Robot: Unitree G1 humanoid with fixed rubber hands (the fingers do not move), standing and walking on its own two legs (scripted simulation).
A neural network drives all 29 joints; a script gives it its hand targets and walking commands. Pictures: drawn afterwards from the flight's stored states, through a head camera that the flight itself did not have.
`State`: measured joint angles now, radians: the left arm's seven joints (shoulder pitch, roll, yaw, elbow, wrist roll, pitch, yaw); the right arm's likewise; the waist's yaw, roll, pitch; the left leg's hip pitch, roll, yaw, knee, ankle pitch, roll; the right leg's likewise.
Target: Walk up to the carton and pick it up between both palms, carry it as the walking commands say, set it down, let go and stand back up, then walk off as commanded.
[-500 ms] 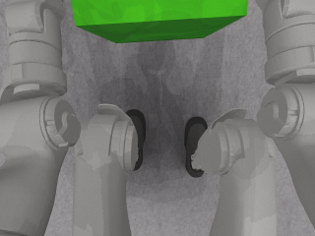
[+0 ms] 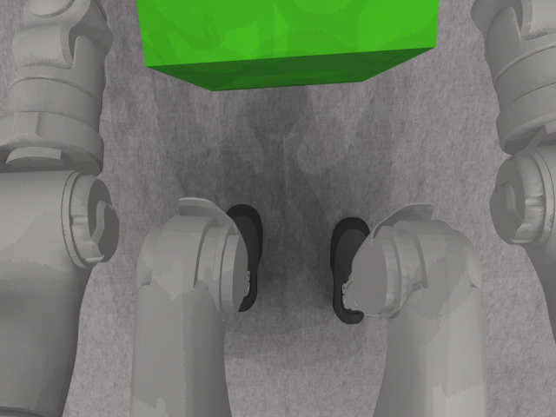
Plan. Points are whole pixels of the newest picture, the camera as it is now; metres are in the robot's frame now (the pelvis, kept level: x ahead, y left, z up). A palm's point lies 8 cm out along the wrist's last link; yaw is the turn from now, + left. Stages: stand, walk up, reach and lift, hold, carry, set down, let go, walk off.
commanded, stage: set down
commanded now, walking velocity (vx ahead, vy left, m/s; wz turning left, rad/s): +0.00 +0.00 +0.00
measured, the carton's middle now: out of the picture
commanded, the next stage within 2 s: let go in 1.32 s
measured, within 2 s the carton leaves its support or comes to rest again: neither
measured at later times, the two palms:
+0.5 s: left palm out of the picture +0.55 +0.25 -0.01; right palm out of the picture +0.59 -0.17 -0.01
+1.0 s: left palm out of the picture +0.55 +0.26 +0.14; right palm out of the picture +0.59 -0.18 +0.14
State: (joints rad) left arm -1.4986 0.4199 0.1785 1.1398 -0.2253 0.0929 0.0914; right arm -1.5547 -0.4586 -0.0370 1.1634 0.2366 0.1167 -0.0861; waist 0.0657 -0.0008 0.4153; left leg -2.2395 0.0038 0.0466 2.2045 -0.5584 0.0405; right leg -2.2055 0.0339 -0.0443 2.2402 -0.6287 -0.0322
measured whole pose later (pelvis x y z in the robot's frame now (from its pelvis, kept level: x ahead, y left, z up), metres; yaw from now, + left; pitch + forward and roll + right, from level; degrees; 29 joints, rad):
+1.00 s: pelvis +0.03 +0.00 +0.23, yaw +0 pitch +46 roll -1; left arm -1.22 0.36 0.32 0.86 -0.09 0.23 -0.01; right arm -1.30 -0.40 -0.22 0.93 0.06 0.24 0.01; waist 0.06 -0.01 0.00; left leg -1.76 -0.03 0.00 1.35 -0.38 0.02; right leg -1.73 0.04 -0.01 1.37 -0.43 -0.02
